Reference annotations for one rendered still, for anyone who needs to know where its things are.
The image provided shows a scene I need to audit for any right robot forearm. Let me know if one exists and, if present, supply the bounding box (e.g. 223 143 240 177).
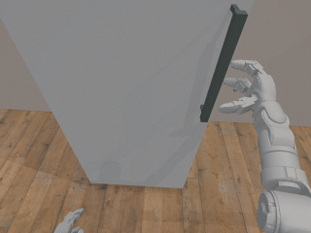
252 101 311 198

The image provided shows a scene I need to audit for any robot right upper arm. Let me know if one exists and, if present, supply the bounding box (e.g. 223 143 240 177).
257 189 311 233

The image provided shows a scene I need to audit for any right robot hand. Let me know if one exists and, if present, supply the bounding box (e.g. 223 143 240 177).
218 59 277 115

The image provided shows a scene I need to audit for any left robot hand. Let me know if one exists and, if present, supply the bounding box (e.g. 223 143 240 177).
53 208 85 233

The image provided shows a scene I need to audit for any fridge door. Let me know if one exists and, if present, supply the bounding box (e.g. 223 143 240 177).
0 0 254 188

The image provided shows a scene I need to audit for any handle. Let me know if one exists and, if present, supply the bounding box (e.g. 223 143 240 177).
200 4 248 122

